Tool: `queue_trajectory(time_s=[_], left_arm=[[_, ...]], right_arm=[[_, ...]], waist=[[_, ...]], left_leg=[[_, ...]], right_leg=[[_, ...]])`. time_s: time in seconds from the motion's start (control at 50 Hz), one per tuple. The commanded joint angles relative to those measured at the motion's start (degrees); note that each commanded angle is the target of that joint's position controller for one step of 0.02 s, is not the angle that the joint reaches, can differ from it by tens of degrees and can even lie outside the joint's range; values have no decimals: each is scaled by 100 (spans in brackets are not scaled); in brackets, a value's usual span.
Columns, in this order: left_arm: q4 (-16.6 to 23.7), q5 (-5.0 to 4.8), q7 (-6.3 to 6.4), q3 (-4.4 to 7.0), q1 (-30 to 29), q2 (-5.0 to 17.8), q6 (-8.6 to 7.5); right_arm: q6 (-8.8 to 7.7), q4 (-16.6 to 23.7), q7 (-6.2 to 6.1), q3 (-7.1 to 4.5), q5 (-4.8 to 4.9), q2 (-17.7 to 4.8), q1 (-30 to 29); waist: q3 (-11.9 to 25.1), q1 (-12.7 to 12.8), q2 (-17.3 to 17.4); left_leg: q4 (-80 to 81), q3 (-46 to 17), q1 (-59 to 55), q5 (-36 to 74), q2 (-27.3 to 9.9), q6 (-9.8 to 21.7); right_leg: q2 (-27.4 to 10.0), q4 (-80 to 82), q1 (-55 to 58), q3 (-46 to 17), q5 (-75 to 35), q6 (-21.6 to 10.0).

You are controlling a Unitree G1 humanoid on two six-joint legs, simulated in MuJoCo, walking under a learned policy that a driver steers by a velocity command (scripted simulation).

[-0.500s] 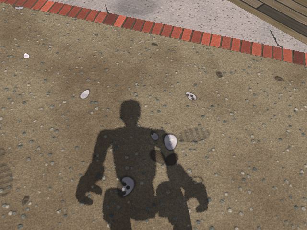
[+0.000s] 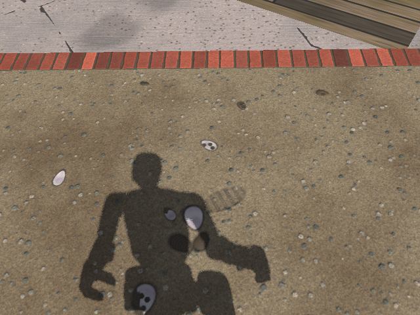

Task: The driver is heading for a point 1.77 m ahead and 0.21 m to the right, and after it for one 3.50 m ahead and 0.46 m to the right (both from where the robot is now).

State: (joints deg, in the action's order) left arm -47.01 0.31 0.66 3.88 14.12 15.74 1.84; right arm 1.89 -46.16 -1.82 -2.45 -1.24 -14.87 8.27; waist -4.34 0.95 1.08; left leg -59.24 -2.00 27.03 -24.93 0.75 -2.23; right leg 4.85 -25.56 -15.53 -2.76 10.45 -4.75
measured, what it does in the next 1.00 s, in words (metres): steps on the spot, turning right: left foot, then right foot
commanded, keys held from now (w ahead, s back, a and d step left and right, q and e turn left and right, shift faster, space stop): e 0.36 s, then no key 0.64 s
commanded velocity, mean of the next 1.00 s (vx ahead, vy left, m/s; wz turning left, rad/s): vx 0.01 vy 0.00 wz -0.33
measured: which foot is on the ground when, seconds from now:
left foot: up 0.00-0.24, down 0.26-0.68, up 0.70-0.90, down 0.92-1.00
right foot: down 0.00-0.26, up 0.28-0.66, down 0.68-1.00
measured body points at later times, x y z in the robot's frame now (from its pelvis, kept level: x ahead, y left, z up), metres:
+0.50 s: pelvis +0.00 +0.05 +0.01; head +0.04 +0.07 +0.45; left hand +0.18 +0.29 -0.13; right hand +0.03 -0.24 -0.09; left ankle +0.03 +0.14 -0.74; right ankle -0.07 -0.07 -0.67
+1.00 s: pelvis -0.02 +0.04 +0.00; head -0.02 +0.04 +0.45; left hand +0.17 +0.23 -0.13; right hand -0.06 -0.23 -0.14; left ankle +0.01 +0.16 -0.74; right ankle -0.07 -0.05 -0.74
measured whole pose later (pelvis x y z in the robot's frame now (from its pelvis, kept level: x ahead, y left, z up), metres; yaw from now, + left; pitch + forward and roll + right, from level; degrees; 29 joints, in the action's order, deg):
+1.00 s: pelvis -0.02 +0.04 +0.00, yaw -19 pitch -2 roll +0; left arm -52.6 0.5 1.3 -0.5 8.5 12.5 0.6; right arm 1.4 -53.3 -1.0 -0.9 -0.7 -14.0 14.6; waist -2.1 -1.1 0.5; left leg -24.4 -0.5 8.4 -13.9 -1.1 -0.9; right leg 3.1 -23.4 -7.7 -2.0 13.7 -1.9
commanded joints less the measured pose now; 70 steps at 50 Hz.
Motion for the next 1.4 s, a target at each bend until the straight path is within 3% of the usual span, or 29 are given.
queue_trajectory(time_s=[0.02,0.1,0.16,0.2,0.24,0.26,0.28,0.3,0.32,0.34,0.36,0.4,0.48,0.58,0.62,0.64,0.66,0.68,0.7,0.72,0.76,0.84,0.88,0.92,0.94,0.96,1.0,1.08,1.4], left_arm=[[293,23,2,243,223,930,-42],[403,77,-30,291,127,999,39],[485,101,-75,326,-31,1046,80],[534,87,-100,337,-215,1049,99],[608,-5,-90,304,-489,942,110],[676,-37,-80,216,-303,592,85],[757,-35,-36,193,-86,430,62],[641,167,-20,292,-80,919,73],[538,140,-59,342,-37,960,89],[444,132,-103,342,78,900,131],[423,129,-172,336,131,868,176],[421,84,-249,276,76,755,207],[547,52,-230,160,-326,574,235],[534,-20,-157,-2,-428,419,235],[443,-34,-119,-46,-242,370,186],[353,-6,-94,-80,-61,326,130],[337,78,-58,-80,-74,487,55],[390,188,-22,-58,14,861,-30],[364,103,9,-53,-306,1018,-62],[369,105,2,-126,-445,692,-116],[290,127,51,-255,-701,436,-159],[33,40,114,-293,-552,460,-214],[-76,26,116,-294,-618,477,-197],[-175,10,104,-283,-557,474,-191],[-250,37,79,-259,-395,484,-183],[-368,9,61,-260,-286,375,-156],[-547,21,84,-238,-393,437,-141],[-801,15,78,-239,-365,384,-181],[-1613,18,136,-350,125,203,-172]], right_arm=[[37,291,-6,-76,40,-394,269],[36,482,-23,-61,56,-456,-12],[-35,554,-43,-53,91,-501,49],[-104,549,-66,-48,124,-520,305],[-201,449,-128,-61,90,-557,800],[-236,488,-182,-151,-13,-1030,824],[-194,685,-152,-263,-35,-1605,316],[-166,694,-108,-223,-79,-1317,353],[-167,769,-86,-103,-35,-904,127],[-161,821,-71,-53,-22,-723,-122],[-169,860,-87,-44,-17,-700,-217],[-185,814,-77,-53,-31,-706,68],[-229,587,-51,-119,0,-827,653],[-201,461,80,-158,-36,-962,588],[-146,372,111,-174,-1,-1011,565],[-116,328,117,-168,41,-994,525],[-122,285,117,-142,44,-887,664],[-133,416,157,-43,11,-513,841],[-72,451,94,46,90,-266,689],[10,352,52,-9,80,-537,557],[35,221,79,-45,105,-571,523],[-1,-103,81,2,63,-414,796],[-8,-242,41,43,80,-330,838],[-67,-361,19,44,10,-490,845],[-109,-386,25,30,-22,-667,833],[-108,-515,53,-16,73,-765,683],[-157,-636,88,58,54,-455,726],[-202,-871,34,70,56,-456,726],[-197,-1526,-2,174,62,-235,841]], waist=[[798,-14,-615],[743,108,-846],[741,99,-935],[762,-23,-985],[722,-339,-791],[700,-189,169],[532,16,1450],[512,-10,831],[411,131,449],[288,247,368],[342,279,603],[434,82,724],[569,-234,749],[663,-289,1023],[670,-149,976],[650,5,821],[717,-27,527],[999,-155,-612],[605,-163,-1392],[422,-75,-1062],[260,-191,-959],[578,-191,-876],[529,-250,-780],[504,-218,-580],[386,-74,-368],[103,34,188],[61,-130,125],[236,-119,71],[74,-114,-73]], left_leg=[[494,45,112,92,36,-139],[1121,-26,-121,207,70,-94],[1659,-50,-479,122,177,3],[2327,-62,-932,176,266,115],[3911,-139,-1892,932,146,241],[4686,-1231,-2285,517,-994,497],[4970,-2771,-2100,1124,-2281,1179],[4732,-2531,-1643,1780,-2427,1568],[4615,-1968,-1437,2074,-2066,1524],[4525,-1339,-1353,2284,-1670,1349],[4445,-934,-1550,2469,-1409,1223],[4251,-569,-1879,3251,-1226,1265],[4020,-614,-2613,3781,-1461,1475],[3782,-461,-2223,3987,-1435,1467],[3540,-431,-2092,4143,-1380,1376],[3364,-337,-1849,3974,-1300,1172],[3223,-287,-1386,3335,-1207,842],[2457,97,-699,1684,-798,498],[2629,341,-828,-335,-245,332],[2167,134,-1002,-482,-324,292],[2139,55,-925,-179,-254,282],[2546,170,-1299,234,-144,157],[3339,220,-1697,918,-154,135],[3917,-99,-2372,2153,-482,140],[3865,-332,-2445,2496,-735,183],[3753,-311,-1884,2237,-647,281],[3987,-303,-1681,1940,-604,277],[4065,-316,-1877,1962,-598,334],[4157,-370,-1773,1547,-578,446]], right_leg=[[-1340,596,756,-1454,-2402,-983],[-1269,678,472,-1877,-1164,-890],[-1251,583,360,-2228,-1142,-798],[-1198,450,273,-2454,-1330,-650],[-844,97,-226,-2392,-697,-200],[-323,-746,-797,-1788,604,158],[700,-1880,-1658,-445,2167,398],[150,-3054,-1459,-419,2268,443],[73,-3474,-1317,-450,1962,442],[14,-3816,-1276,-367,1627,489],[-11,-4054,-1378,-278,1367,545],[28,-4074,-1468,-174,1311,695],[8,-3189,-1506,-215,1494,784],[-89,-1471,-274,282,1747,595],[-96,-441,233,434,1154,472],[-138,592,748,459,272,394],[-450,1102,1386,-14,-353,305],[-1724,1307,2070,-1447,-901,114],[-2401,1021,909,-1812,-2165,-601],[-2260,1021,720,-1699,-2013,-823],[-1802,1023,761,-1220,-1920,-621],[-1493,627,1111,-768,-2981,-468],[-1386,535,914,-735,-2428,-338],[-1176,632,419,-793,-968,-2],[-990,702,223,-750,-364,77],[-765,891,410,-559,-95,119],[-798,706,699,-526,-287,139],[-842,702,731,-517,-467,146],[-832,788,511,-445,-212,261]])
